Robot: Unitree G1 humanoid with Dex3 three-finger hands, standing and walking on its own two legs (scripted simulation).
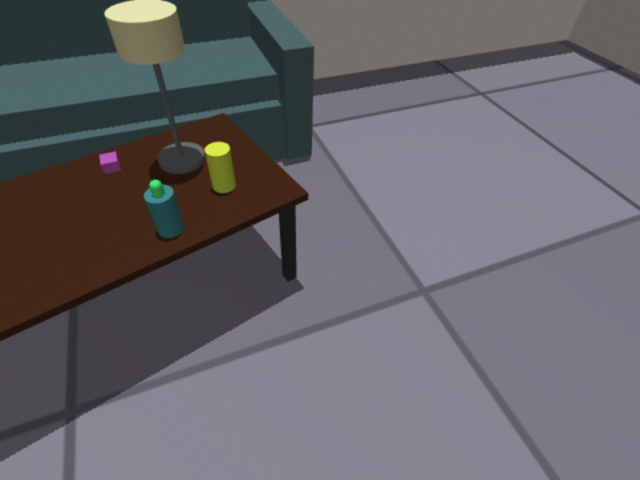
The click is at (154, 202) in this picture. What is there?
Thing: necked bottle
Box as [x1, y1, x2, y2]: [144, 180, 184, 237]
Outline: 152,180 149,184 150,187 144,193 144,198 157,231 160,235 164,237 175,236 182,231 184,226 173,191 169,186 162,185 158,180
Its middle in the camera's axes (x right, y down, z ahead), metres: -0.41 -0.08 +1.04
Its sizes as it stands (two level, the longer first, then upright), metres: 0.074 0.074 0.173
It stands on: a support 0.45 m high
